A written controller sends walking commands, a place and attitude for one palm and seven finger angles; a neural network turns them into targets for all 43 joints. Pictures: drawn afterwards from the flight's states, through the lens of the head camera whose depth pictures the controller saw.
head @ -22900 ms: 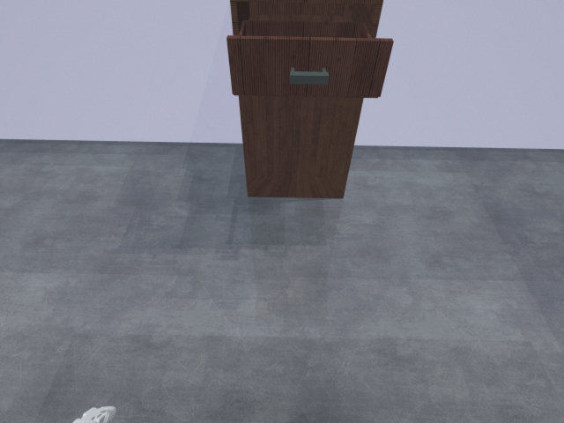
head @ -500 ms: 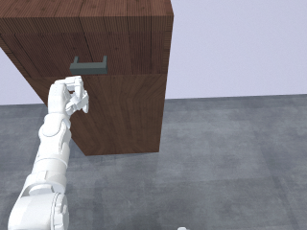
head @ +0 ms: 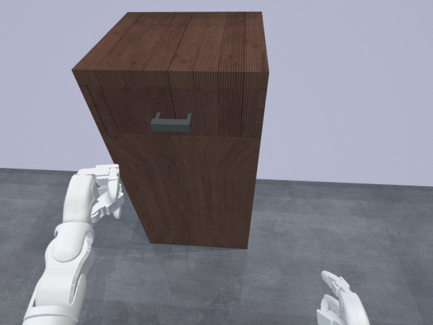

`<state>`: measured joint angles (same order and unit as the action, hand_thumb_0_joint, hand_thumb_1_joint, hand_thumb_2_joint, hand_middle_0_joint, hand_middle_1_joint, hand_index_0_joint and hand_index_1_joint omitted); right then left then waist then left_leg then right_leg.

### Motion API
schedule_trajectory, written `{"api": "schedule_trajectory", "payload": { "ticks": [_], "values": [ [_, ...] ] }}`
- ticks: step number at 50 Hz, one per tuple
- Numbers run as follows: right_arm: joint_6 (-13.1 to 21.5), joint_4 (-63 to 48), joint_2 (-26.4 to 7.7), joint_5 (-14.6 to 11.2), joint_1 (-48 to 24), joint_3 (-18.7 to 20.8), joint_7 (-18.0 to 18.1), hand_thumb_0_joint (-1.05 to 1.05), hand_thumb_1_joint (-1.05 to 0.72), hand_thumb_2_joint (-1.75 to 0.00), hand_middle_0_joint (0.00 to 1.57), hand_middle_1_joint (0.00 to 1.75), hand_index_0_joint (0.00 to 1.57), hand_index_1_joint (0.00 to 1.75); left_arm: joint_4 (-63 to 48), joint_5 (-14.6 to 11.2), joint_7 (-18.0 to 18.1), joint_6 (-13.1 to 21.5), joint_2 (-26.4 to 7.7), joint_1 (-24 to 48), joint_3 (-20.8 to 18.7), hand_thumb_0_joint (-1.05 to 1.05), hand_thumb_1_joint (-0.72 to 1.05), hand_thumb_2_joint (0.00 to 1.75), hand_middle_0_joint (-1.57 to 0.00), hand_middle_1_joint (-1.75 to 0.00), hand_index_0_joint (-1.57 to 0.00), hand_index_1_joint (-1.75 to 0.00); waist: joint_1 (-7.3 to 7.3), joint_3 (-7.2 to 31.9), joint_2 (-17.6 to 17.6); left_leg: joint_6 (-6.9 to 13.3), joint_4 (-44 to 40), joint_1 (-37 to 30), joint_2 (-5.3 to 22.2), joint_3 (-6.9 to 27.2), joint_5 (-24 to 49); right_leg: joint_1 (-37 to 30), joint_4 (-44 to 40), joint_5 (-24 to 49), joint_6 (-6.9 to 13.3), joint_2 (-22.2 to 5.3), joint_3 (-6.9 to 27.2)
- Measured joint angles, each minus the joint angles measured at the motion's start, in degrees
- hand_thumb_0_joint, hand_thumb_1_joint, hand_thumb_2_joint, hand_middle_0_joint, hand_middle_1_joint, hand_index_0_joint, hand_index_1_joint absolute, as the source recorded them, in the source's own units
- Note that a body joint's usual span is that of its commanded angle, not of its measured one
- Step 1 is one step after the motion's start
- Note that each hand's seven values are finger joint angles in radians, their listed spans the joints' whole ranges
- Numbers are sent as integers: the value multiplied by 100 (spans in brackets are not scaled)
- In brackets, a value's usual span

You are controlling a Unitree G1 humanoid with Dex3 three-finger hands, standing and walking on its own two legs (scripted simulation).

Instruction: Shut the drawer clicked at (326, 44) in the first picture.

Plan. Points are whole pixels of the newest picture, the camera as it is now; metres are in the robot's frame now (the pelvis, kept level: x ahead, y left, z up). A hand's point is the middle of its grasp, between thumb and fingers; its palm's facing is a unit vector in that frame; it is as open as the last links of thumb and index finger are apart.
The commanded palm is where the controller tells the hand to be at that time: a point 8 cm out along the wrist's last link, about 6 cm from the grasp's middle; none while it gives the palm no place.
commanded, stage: draw the hand back to the body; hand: left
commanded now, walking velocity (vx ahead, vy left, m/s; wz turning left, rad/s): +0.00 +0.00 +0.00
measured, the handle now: (172, 120) +0.61 +0.17 +0.05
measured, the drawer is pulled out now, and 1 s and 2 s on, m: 0.00 0.00 0.00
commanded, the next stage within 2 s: step back with the hand held close in 0.68 s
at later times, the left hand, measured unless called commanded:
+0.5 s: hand (46, 244) +0.18 +0.24 +0.17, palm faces +0.39 -0.84 -0.38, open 3.2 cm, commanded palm +0.13 +0.28 +0.18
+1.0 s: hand (41, 236) +0.19 +0.25 +0.17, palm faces +0.36 -0.82 -0.46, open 3.2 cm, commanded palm +0.13 +0.29 +0.18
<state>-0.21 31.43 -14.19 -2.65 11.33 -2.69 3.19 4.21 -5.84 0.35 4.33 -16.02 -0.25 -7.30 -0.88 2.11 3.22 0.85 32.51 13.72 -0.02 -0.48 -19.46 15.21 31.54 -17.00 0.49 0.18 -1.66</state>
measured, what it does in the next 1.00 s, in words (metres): stands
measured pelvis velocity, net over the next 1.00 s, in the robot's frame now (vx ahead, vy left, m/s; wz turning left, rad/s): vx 0.00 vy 0.01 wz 0.01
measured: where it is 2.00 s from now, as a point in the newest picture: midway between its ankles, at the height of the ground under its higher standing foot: outside the picture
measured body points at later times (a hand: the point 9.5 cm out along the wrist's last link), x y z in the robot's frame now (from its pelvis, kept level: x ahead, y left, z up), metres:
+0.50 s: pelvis +0.00 +0.00 +0.01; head -0.02 -0.03 +0.46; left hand +0.16 +0.28 +0.19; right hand +0.19 -0.21 -0.08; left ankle -0.02 +0.11 -0.73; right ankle +0.00 -0.11 -0.73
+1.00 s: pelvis +0.00 +0.01 +0.01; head +0.01 -0.01 +0.46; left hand +0.17 +0.29 +0.19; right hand +0.18 -0.22 -0.08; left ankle -0.02 +0.11 -0.73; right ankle +0.00 -0.11 -0.73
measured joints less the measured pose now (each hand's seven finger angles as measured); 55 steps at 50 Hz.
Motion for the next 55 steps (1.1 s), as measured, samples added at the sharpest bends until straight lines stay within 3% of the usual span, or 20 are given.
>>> {"api": "schedule_trajectory", "payload": {
  "ticks": [9, 26, 34, 41, 47, 55],
  "values": [
    [212, 186, 77, 122, -105, -86, 59, 1, -91, -90, 20, 29, 20, 30, -1068, 148, 391, -71, -61, -911, -147, 1, 89, 90, -140, -160, -140, -160, -171, -277, 31, -14, -553, -634, -17, 55, 281, -658, -555, 259, 11, -9, -53],
    [449, 370, 100, 216, 67, 43, 54, 1, -90, -90, 20, 30, 20, 30, -3015, 168, 489, 78, -275, -3026, -877, 1, 89, 90, -140, -160, -141, -160, -302, -233, 146, -23, -714, -957, 27, 45, 269, -1010, -798, 295, 9, 39, -42],
    [601, 441, 47, 241, 2, 97, 125, 1, -90, -90, 20, 30, 20, 30, -3037, 238, 573, 119, -143, -3008, -887, 1, 89, 90, -140, -160, -141, -160, -372, -323, 156, -9, -668, -933, 3, 98, 267, -1019, -775, 285, -1, 13, -95],
    [653, 444, 123, 263, 0, 53, 160, 1, -90, -90, 20, 30, 20, 30, -3013, 237, 577, 55, -170, -2930, -810, 1, 89, 90, -140, -160, -141, -160, -330, -320, 75, -15, -708, -959, 12, 60, 267, -1013, -779, 281, 3, 24, -57],
    [346, 245, 88, 286, -96, 106, 46, 1, -90, -90, 20, 30, 21, 30, -3169, 266, 538, 402, -375, -3008, -1238, 1, 89, 90, -140, -160, -141, -160, -79, -282, 68, 10, -569, -566, 42, 81, 255, -733, -876, 394, -21, 54, -78],
    [-73, 43, 6, 223, -162, 331, 48, 1, -90, -90, 20, 30, 21, 30, -3422, 265, 482, 434, -531, -3538, -1169, 1, 89, 90, -140, -160, -140, -160, 78, -437, -65, 111, -616, -140, -106, -33, 440, -195, -723, 497, -140, -98, 33]
  ]
}}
